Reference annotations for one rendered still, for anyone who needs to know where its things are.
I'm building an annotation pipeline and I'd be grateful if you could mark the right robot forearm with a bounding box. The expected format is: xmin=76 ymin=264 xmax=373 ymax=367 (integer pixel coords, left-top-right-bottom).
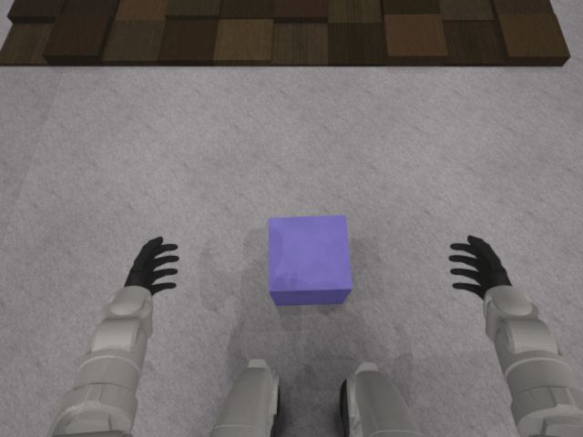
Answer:
xmin=483 ymin=285 xmax=583 ymax=437

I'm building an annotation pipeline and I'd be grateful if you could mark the left robot forearm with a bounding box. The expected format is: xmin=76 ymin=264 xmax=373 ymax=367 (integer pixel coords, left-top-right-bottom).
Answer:
xmin=46 ymin=286 xmax=153 ymax=437

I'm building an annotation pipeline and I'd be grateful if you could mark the right robot hand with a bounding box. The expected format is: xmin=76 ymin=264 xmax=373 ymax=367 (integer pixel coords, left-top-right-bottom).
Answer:
xmin=449 ymin=236 xmax=513 ymax=300

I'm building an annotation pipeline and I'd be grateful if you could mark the robot right shin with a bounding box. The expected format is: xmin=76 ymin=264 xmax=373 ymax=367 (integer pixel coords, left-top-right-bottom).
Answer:
xmin=349 ymin=362 xmax=378 ymax=437

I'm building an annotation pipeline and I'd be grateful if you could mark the carton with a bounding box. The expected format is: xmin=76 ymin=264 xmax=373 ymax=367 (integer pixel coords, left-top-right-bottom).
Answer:
xmin=269 ymin=215 xmax=353 ymax=306

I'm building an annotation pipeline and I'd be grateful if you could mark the robot right thigh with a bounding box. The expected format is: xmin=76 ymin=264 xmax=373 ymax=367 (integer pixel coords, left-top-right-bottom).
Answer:
xmin=346 ymin=371 xmax=423 ymax=437

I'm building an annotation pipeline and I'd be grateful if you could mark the left robot hand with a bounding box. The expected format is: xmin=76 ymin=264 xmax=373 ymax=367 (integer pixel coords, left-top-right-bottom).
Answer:
xmin=124 ymin=237 xmax=179 ymax=296

